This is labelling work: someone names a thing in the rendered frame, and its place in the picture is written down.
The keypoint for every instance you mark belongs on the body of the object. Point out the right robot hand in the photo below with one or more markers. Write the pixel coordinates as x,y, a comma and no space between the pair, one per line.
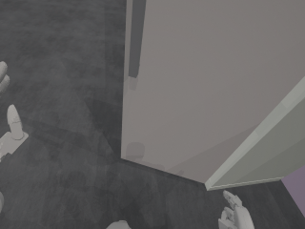
239,217

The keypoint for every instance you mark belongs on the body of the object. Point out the fridge door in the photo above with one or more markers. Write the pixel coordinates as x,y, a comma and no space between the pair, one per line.
210,72

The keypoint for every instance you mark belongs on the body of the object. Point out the left robot hand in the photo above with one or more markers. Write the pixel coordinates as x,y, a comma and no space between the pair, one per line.
12,140

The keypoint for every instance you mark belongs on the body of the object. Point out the handle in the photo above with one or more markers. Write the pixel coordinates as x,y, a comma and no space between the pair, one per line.
138,17

